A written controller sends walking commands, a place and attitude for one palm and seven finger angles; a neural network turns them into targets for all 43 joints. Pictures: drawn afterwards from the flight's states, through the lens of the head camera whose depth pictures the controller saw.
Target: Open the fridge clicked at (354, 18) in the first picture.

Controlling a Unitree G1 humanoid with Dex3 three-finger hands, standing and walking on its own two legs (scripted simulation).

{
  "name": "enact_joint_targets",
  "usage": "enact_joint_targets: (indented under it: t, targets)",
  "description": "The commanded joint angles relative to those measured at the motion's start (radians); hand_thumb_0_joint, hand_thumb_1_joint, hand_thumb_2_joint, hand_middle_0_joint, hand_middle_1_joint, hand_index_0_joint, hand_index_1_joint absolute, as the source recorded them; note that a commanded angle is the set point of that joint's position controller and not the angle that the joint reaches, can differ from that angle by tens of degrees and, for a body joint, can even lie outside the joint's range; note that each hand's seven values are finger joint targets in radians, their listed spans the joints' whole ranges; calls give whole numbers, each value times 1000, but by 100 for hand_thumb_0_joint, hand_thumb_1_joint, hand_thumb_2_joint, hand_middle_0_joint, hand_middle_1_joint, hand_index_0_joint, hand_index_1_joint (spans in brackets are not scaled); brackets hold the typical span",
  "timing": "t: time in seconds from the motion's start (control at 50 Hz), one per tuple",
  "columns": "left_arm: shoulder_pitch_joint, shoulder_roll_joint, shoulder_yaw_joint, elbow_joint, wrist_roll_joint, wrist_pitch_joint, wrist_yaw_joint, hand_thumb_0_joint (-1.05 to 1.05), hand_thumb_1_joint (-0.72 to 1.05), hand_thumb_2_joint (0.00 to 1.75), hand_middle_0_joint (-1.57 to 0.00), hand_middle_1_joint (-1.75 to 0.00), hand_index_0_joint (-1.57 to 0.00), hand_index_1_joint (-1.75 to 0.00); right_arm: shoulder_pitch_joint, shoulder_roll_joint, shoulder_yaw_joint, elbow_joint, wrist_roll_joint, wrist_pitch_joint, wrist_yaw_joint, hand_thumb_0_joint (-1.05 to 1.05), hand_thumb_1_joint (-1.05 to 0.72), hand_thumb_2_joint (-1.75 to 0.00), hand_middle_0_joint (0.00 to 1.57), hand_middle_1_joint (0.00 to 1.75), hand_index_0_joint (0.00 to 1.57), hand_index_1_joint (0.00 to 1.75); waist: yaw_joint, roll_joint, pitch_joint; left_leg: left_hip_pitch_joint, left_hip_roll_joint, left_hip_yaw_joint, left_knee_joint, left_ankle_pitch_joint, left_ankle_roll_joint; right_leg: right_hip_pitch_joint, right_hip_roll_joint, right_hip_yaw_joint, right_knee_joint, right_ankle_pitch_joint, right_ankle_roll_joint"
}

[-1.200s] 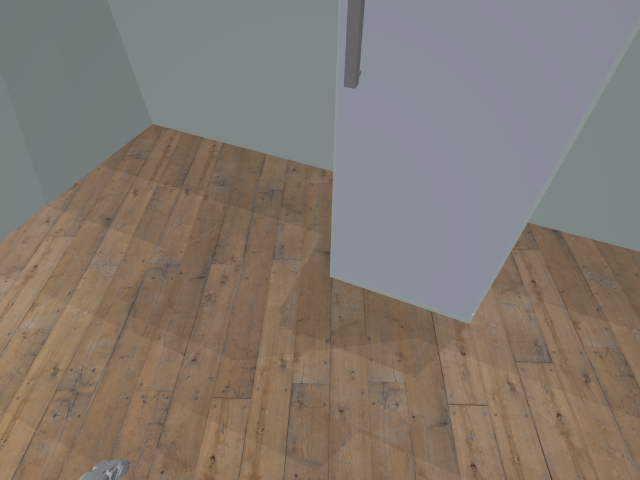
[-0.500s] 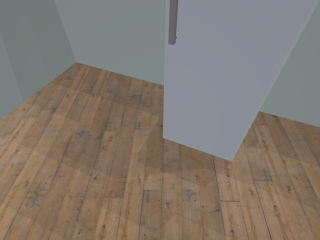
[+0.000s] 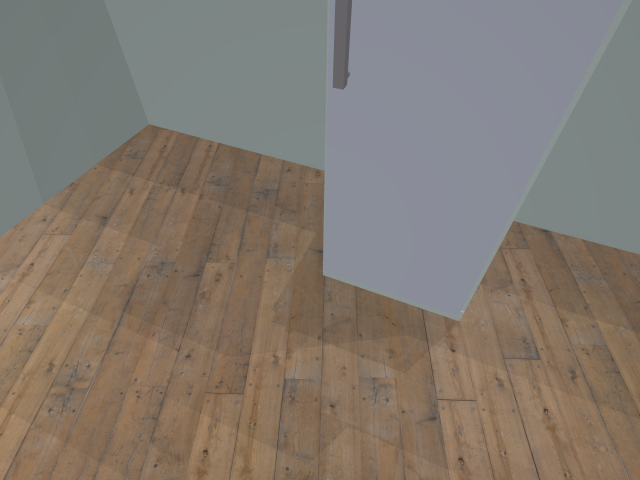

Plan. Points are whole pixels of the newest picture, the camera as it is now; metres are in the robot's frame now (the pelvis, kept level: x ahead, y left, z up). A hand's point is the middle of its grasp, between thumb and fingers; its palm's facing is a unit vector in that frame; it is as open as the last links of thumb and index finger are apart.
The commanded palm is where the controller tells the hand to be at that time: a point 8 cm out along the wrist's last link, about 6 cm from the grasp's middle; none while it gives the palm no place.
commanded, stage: look at it before walking up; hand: left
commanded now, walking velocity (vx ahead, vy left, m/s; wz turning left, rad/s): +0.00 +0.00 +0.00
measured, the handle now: out of the picture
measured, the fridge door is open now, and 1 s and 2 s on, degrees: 0 0 0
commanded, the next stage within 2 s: turn to face it in 0.24 s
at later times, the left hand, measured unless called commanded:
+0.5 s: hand out of the picture +0.08 +0.25 -0.16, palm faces -0.05 -0.94 -0.34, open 7.4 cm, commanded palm none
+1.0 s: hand out of the picture +0.07 +0.21 -0.19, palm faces -0.19 -0.96 -0.20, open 7.4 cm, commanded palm none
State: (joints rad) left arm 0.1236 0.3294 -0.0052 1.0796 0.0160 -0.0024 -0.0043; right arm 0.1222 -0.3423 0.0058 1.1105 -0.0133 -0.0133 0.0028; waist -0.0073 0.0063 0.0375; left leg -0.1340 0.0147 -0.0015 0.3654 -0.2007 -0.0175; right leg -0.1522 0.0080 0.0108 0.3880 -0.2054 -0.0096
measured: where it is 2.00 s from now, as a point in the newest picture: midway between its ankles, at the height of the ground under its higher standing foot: outside the picture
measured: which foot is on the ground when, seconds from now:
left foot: down 0.00-1.00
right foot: down 0.00-0.94, up 0.96-1.00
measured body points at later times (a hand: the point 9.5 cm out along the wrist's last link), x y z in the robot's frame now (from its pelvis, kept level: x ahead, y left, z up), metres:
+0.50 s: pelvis +0.00 +0.00 +0.00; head +0.02 +0.00 +0.45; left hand +0.08 +0.29 -0.13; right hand +0.08 -0.29 -0.14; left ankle +0.00 +0.13 -0.75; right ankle +0.00 -0.11 -0.75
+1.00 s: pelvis -0.03 +0.04 -0.02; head +0.01 +0.05 +0.43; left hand +0.08 +0.27 -0.17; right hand -0.03 -0.22 -0.15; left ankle -0.02 +0.15 -0.75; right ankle -0.02 -0.10 -0.72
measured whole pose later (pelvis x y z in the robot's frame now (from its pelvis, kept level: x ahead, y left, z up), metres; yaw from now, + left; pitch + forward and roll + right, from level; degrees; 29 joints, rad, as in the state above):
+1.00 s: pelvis -0.03 +0.04 -0.02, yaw -12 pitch +1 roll +0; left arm 0.21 0.22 0.06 0.93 0.03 0.08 0.00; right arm 0.22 -0.19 -0.04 0.95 -0.02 0.00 -0.03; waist -0.01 -0.05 0.07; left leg -0.27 0.01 0.06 0.58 -0.31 0.02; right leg -0.46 0.06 0.14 0.83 -0.39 0.02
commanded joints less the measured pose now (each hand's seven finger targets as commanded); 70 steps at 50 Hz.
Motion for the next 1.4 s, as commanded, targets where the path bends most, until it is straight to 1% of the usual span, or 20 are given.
enact_joint_targets:
  t: [0.0, 0.36, 0.44, 0.62, 0.68, 0.72, 0.74, 0.8, 0.86, 0.88, 0.92, 0.94, 1.0, 1.12, 1.18, 1.2, 1.24, 1.26, 1.32, 1.38]
  targets:
    - [-41, 217, 42, -67, -5, -28, 17, 0, 90, 90, -20, -30, -20, -30, -52, -197, -41, -62, 4, -21, -16, 0, -90, -90, 20, 30, 20, 30, 8, -7, -61, 8, 101, -88, -56, 105, 40, -1, -127, 112, -75, 100, -25]
    - [-44, 222, 43, -68, -4, -24, 15, 0, 90, 90, -20, -30, -20, -30, -50, -205, -44, -60, 4, -21, -20, 0, -90, -90, 20, 30, 20, 30, 4, -5, -69, 40, 111, -75, -49, 145, 37, 2, -123, 118, -67, 175, -28]
    - [27, 112, 32, -82, -4, 14, 22, 0, 90, 90, -20, -30, -20, -30, 22, -85, -33, -75, 2, 4, -28, 0, -90, -90, 20, 30, 20, 30, 0, -20, -63, 30, 118, -11, 23, 154, 15, -53, -112, 137, 13, 259, -17]
    - [89, 83, 62, -186, 7, 38, 8, 0, 90, 90, -20, -30, -20, -30, 18, -91, -80, -185, 0, 23, -35, 0, -90, -90, 20, 30, 20, 30, 14, 39, -51, -68, 188, -21, 82, -7, 59, -186, -40, 144, 201, 147, -15]
    - [118, 103, 73, -202, 15, 32, 11, 0, 90, 90, -20, -30, -20, -30, 13, -51, -85, -213, 2, 26, -31, 0, -90, -90, 20, 30, 20, 30, 22, -87, -75, -138, 104, 58, 246, -122, 24, -174, -112, 286, 104, 140, -56]
    - [147, 147, 90, -206, 14, 28, 22, 0, 90, 90, -20, -30, -20, -30, 18, 3, -78, -224, 6, 30, -31, 0, -90, -90, 20, 30, 20, 30, 42, -241, -67, -272, -1, 62, 461, -300, -12, -113, -253, 532, -62, 143, -162]
    - [156, 140, 98, -210, 13, 30, 28, 0, 90, 90, -20, -30, -20, -30, 6, 0, -79, -229, 7, 27, -32, 0, -90, -90, 20, 30, 20, 30, 56, -228, -60, -319, 8, 7, 551, -334, -7, -81, -270, 558, -75, 176, -205]
    - [91, 104, 103, -231, 18, 28, 37, 0, 90, 90, -20, -30, -20, -30, 69, 29, -75, -212, 14, 12, -36, 0, -90, -90, 20, 30, 20, 30, 9, -169, -124, -257, 22, -22, 441, -300, -5, -44, -218, 446, 22, 354, -192]
    - [73, 84, 103, -235, 6, 34, 33, 0, 90, 90, -20, -30, -20, -30, 164, 46, -74, -182, 15, 5, -44, 0, -90, -90, 20, 30, 20, 30, -26, -141, -156, -34, -12, 23, 146, -97, -4, -152, -150, 396, 70, 264, -117]
    - [58, 55, 96, -241, 3, 37, 30, 0, 90, 90, -20, -30, -20, -30, 195, 27, -78, -175, 14, -2, -47, 0, -90, -90, 20, 30, 20, 30, -44, -74, -148, 67, 44, -24, 60, -77, 14, -255, -93, 329, 122, 146, -72]
    - [47, -23, 87, -276, 0, 41, 13, 0, 90, 90, -20, -30, -20, -30, 169, -84, -98, -213, -6, -4, -46, 0, -90, -90, 20, 30, 20, 30, -35, 250, -53, -10, 391, -370, -136, -46, 175, -428, 74, 65, 482, -289, 29]
    - [45, 5, 99, -254, 10, 52, 17, 0, 90, 90, -20, -30, -20, -30, 122, -58, -92, -216, -10, -4, -46, 0, -90, -90, 20, 30, 20, 30, -22, 221, -19, -118, 399, -358, -157, -79, 194, -394, 30, 96, 638, -292, 38]
    - [105, -25, 103, -212, 12, 54, 0, 0, 90, 90, -20, -30, -20, -30, 44, -16, -78, -231, -16, -7, -48, 0, -90, -90, 20, 30, 20, 30, 34, 108, 1, -142, 291, -149, -88, 72, 186, -372, -8, 49, 729, -226, 44]
    - [56, -78, 71, -217, 4, 44, -2, 0, 90, 90, -20, -30, -20, -30, 182, -30, -89, -160, -19, 4, -45, 0, -90, -90, 20, 30, 20, 30, -28, 160, -28, 4, 281, -66, 14, 372, 176, -234, -12, -65, 358, -249, 37]
    - [148, -79, 67, -173, 8, 20, -1, 0, 90, 90, -20, -30, -20, -30, 196, -25, -83, -136, -14, 6, -33, 0, -90, -90, 20, 30, 20, 30, 8, 142, -85, -57, 235, -29, 76, 100, 124, -19, 4, -99, 85, -105, 18]
    - [182, -44, 73, -151, 11, 8, 3, 0, 90, 90, -20, -30, -20, -30, 198, 9, -76, -130, -8, 3, -26, 0, -90, -90, 20, 30, 20, 30, 27, 64, -67, -179, 189, 11, 144, -71, 77, 108, -44, -39, -7, -87, -1]
    - [307, 96, 95, -113, 12, -6, 17, 0, 90, 90, -20, -30, -20, -30, 96, 70, -58, -195, -8, 1, -11, 0, -90, -90, 20, 30, 20, 30, 102, -242, 3, -507, 48, 107, 476, -416, -3, 169, -397, 435, -199, -277, -179]
    - [320, 96, 98, -106, 9, -16, 23, 0, 90, 90, -20, -30, -20, -30, 54, 44, -65, -206, -15, 9, -5, 0, -90, -90, 20, 30, 20, 30, 109, -262, 35, -536, 68, 34, 563, -357, 5, 95, -396, 491, -250, -405, -208]
    - [218, 36, 88, -113, 15, -34, 29, 0, 90, 90, -20, -30, -20, -30, 94, 48, -73, -170, -20, 4, 16, 0, -90, -90, 20, 30, 20, 30, 34, -151, 100, -528, 104, 23, 651, -183, 0, 11, -345, 310, -226, -305, -179]
    - [222, 17, 85, -99, 16, -52, 24, 0, 90, 90, -20, -30, -20, -30, 126, 89, -73, -158, -13, 5, 27, 0, -90, -90, 20, 30, 20, 30, 22, -147, 74, -432, 91, 71, 553, -112, -14, -18, -298, 156, -213, -157, -139]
